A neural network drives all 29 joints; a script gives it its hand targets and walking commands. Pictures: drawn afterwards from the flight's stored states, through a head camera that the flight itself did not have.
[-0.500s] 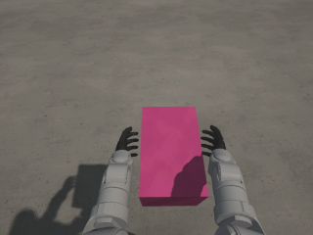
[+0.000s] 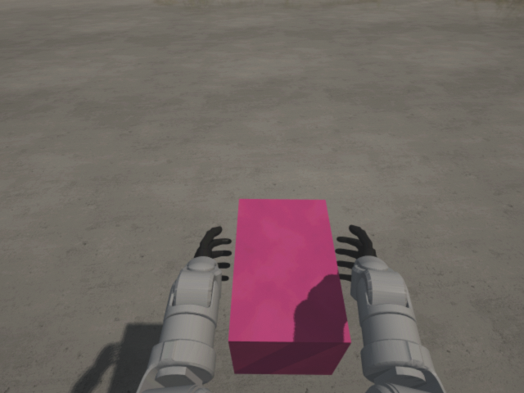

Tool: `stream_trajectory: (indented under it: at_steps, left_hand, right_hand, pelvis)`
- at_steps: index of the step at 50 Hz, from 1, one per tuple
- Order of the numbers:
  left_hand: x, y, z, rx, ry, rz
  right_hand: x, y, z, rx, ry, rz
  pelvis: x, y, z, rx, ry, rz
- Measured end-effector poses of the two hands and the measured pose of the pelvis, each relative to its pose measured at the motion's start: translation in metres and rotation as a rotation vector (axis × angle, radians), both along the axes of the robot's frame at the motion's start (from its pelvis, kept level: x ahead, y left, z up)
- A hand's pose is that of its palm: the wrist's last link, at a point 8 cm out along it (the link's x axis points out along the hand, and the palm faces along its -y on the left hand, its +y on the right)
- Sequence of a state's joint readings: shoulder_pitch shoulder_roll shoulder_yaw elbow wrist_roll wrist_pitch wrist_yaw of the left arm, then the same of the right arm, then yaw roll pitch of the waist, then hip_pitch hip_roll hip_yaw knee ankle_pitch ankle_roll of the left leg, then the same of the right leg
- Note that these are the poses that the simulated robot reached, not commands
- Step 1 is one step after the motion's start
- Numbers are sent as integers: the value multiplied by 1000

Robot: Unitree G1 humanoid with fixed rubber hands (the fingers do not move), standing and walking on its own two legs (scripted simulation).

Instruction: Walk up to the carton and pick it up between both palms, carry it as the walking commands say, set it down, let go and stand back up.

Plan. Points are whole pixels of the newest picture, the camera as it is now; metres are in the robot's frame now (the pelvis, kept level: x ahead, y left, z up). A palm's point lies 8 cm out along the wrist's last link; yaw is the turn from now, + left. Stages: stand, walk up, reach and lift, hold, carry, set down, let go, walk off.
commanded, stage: reach and lift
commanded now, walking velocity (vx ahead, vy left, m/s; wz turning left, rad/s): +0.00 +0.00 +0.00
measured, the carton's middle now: (282, 281) +0.34 -0.04 -0.03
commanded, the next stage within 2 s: hold in 1.44 s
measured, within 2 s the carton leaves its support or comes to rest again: neither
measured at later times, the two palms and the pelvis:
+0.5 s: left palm (192, 274) +0.31 +0.11 +0.06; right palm (349, 260) +0.30 -0.14 +0.07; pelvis +0.00 -0.01 +0.00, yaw -1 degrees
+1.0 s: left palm (189, 279) +0.30 +0.11 +0.05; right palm (350, 265) +0.30 -0.14 +0.06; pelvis -0.01 -0.01 +0.00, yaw -2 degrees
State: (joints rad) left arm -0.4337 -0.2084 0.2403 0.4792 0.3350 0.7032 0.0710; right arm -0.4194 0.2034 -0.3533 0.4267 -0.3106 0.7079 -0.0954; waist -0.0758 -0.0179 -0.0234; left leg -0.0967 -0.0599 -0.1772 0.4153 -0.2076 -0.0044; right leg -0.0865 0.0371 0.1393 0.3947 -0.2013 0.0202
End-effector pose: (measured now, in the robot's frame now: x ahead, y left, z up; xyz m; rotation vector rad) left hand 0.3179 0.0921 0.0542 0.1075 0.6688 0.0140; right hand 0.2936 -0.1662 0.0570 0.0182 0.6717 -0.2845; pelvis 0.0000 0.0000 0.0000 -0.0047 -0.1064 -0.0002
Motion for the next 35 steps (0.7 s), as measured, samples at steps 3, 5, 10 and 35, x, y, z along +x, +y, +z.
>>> stream_trajectory:
  at_steps: [3, 5, 10, 35]
  left_hand:
    - [-1, 2, 1, 11, 2, 15]
    - [-2, 2, 1, 20, -1, 27]
    - [-4, 5, 1, 15, 13, 49]
    - [-14, 23, 4, 12, 10, 163]
  right_hand:
    - [0, 3, 1, -10, 5, 4]
    - [1, 5, 3, -22, 3, 8]
    - [2, 8, 4, -24, 17, 19]
    - [12, 28, 12, -45, 9, 98]
  pelvis:
    - [-1, 0, 0, 0, -2, -2]
    - [-1, -1, 0, 0, -3, -1]
    - [-2, -3, 0, 1, -5, -2]
    - [-4, -8, -1, 9, -13, -17]
